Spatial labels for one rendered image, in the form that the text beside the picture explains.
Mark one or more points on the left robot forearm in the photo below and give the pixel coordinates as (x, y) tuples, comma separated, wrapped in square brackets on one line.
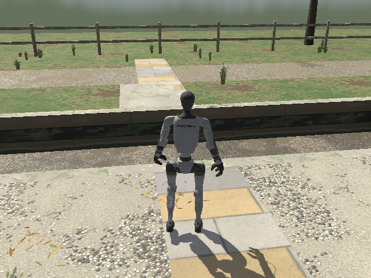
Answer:
[(159, 149)]

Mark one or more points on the robot right shin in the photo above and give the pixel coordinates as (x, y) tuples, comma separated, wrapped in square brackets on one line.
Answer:
[(198, 208)]

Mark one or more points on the left robot upper arm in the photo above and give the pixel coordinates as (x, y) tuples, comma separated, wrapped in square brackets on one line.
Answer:
[(165, 130)]

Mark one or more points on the right robot forearm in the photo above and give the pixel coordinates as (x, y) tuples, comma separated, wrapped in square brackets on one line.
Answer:
[(215, 154)]

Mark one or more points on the right robot hand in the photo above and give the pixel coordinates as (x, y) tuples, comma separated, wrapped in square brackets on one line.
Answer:
[(220, 168)]

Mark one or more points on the left robot hand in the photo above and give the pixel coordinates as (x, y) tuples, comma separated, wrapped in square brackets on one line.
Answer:
[(161, 157)]

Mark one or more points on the right robot upper arm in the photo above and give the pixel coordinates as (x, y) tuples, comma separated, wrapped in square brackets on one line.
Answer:
[(207, 132)]

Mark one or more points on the robot right thigh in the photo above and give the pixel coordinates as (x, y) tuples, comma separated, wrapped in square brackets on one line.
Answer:
[(199, 175)]

